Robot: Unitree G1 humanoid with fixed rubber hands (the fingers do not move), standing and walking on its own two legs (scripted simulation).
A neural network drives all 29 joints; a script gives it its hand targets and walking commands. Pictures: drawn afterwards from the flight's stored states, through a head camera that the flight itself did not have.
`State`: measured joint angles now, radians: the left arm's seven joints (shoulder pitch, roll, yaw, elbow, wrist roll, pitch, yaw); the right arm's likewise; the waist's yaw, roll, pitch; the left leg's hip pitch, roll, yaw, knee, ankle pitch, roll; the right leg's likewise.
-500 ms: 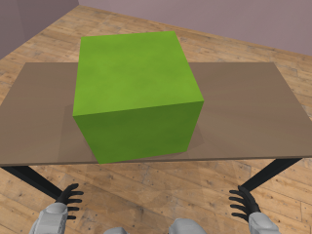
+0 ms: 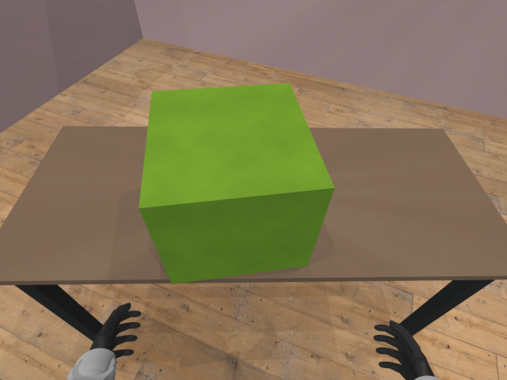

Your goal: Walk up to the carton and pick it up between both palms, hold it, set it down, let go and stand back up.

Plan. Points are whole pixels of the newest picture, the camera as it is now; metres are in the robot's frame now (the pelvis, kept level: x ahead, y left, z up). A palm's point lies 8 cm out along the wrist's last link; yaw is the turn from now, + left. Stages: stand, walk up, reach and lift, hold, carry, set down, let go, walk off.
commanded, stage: reach and lift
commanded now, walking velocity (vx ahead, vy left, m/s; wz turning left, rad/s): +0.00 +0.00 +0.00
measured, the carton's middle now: (232, 181) +0.49 +0.02 -0.01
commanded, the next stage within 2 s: none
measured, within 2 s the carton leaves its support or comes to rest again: neither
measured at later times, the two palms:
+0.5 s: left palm (102, 342) +0.19 +0.23 -0.05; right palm (407, 337) +0.18 -0.26 -0.06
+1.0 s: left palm (96, 325) +0.21 +0.23 -0.02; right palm (407, 310) +0.21 -0.26 -0.03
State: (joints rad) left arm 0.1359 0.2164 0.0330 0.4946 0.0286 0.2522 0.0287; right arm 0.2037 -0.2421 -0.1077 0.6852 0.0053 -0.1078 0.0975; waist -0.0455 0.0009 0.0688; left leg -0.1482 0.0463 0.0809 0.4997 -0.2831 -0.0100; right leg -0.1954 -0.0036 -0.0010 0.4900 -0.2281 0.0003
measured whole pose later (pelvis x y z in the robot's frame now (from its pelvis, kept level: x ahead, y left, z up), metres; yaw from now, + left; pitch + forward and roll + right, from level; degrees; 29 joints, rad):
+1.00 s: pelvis +0.02 +0.00 +0.00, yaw +1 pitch -3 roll +0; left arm 0.15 0.22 -0.04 0.62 -0.17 -0.45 0.06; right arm 0.12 -0.34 0.04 0.83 0.33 -0.56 0.15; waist 0.03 0.01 0.01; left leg -0.14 0.05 0.06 0.47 -0.29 -0.02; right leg -0.18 0.00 -0.02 0.46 -0.24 0.00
